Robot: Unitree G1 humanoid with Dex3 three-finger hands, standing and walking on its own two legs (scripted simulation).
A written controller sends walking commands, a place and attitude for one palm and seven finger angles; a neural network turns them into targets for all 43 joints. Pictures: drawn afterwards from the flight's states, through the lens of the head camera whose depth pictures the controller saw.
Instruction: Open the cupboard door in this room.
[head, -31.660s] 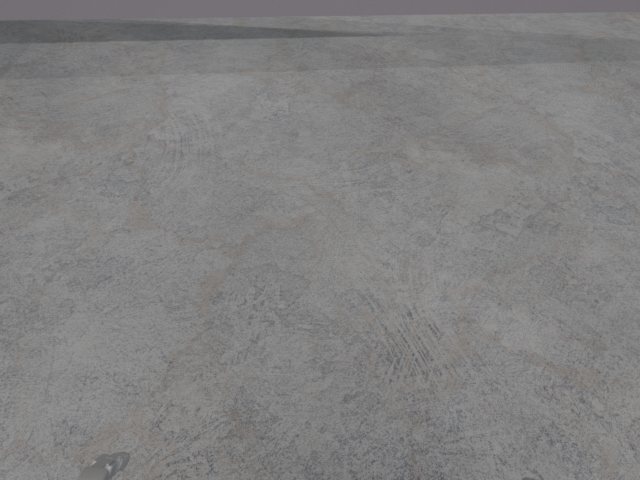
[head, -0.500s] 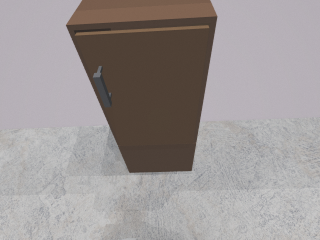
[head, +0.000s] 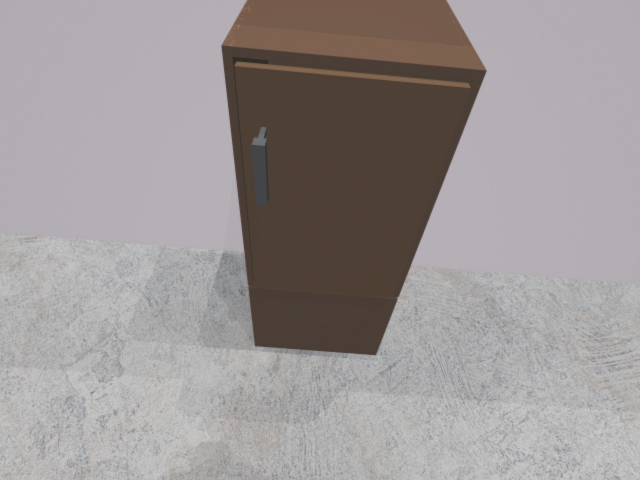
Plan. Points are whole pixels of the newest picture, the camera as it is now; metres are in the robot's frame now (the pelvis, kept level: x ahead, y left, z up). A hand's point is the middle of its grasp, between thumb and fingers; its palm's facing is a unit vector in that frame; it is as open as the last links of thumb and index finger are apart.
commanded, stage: come to a stop and stand still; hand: left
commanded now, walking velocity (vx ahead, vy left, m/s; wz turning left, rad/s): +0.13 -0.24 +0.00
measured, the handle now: (262, 166) +0.62 +0.16 +0.04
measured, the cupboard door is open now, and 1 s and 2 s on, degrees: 0 0 0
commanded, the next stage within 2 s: look again from close up in 0.18 s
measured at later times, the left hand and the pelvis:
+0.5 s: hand out of the picture +0.10 +0.15 -0.18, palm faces -0.03 -0.96 -0.26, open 7.3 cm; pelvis +0.04 -0.03 -0.02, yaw -1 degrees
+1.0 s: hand out of the picture +0.03 +0.13 -0.18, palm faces +0.06 -0.97 -0.23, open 7.3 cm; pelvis +0.03 -0.05 -0.01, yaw +1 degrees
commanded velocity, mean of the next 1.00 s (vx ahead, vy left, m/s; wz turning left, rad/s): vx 0.03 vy -0.02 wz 0.00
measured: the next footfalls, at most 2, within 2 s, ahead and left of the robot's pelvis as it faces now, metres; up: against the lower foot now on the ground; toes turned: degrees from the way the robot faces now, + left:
right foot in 0.34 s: +0.08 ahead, -0.13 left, +0.00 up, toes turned -4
left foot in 1.48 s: +0.17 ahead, +0.08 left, +0.00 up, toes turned +5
